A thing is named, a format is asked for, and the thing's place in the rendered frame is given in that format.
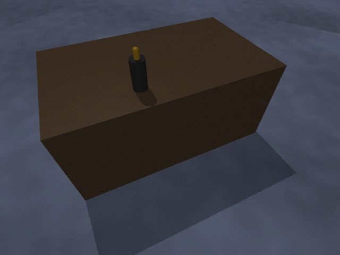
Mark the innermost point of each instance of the bottle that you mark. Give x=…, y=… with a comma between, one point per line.
x=137, y=64

